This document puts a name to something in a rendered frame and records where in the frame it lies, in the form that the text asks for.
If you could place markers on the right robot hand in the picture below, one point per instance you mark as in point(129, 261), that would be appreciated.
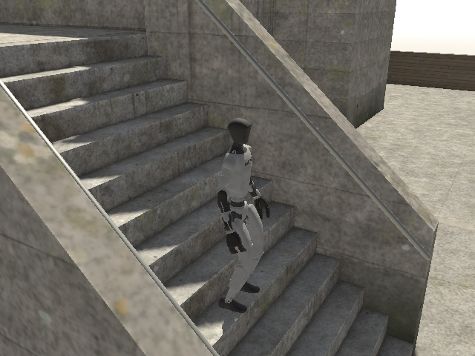
point(234, 240)

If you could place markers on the right robot forearm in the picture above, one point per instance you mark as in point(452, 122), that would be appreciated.
point(222, 197)

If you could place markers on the left robot forearm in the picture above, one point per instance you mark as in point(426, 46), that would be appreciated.
point(253, 190)

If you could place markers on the left robot hand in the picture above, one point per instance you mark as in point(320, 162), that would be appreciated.
point(262, 202)

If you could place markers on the robot right foot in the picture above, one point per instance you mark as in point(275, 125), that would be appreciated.
point(233, 305)

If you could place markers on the right robot upper arm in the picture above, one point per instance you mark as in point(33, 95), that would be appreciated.
point(229, 166)

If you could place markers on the robot foot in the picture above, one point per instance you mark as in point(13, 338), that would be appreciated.
point(233, 305)
point(247, 287)

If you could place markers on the robot left foot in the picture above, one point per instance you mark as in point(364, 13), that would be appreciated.
point(247, 287)

